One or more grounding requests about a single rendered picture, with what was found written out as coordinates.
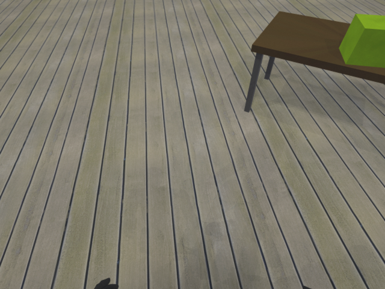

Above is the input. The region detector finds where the table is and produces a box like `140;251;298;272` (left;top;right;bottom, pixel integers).
244;11;385;113

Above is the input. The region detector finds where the carton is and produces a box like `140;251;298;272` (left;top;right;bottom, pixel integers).
339;14;385;68

